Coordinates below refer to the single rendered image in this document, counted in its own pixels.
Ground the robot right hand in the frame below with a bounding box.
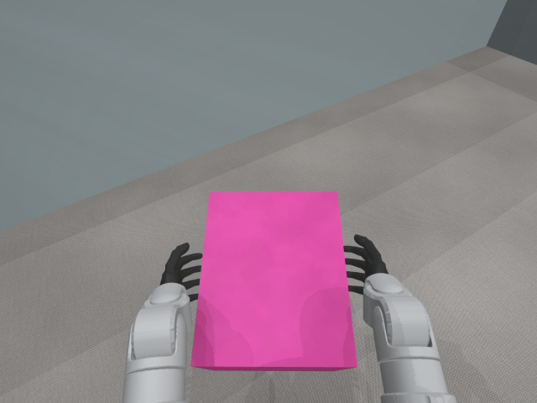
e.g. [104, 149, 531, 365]
[343, 234, 388, 295]

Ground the robot right forearm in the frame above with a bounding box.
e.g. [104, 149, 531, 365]
[363, 273, 457, 403]

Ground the robot left forearm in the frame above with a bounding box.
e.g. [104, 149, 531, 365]
[123, 283, 193, 403]

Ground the carton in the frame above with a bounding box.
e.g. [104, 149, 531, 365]
[190, 191, 357, 371]

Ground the robot left hand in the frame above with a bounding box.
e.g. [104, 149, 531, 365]
[160, 243, 202, 302]

